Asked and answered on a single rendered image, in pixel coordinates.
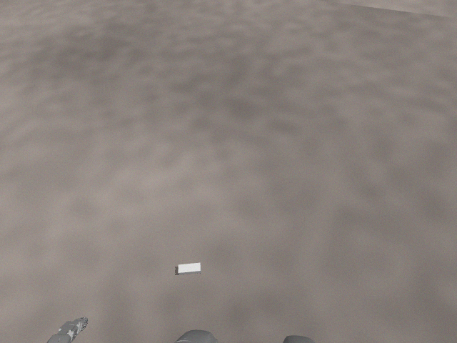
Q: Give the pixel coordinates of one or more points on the left robot hand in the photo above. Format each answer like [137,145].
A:
[69,330]

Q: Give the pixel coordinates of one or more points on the small box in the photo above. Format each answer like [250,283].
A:
[189,268]

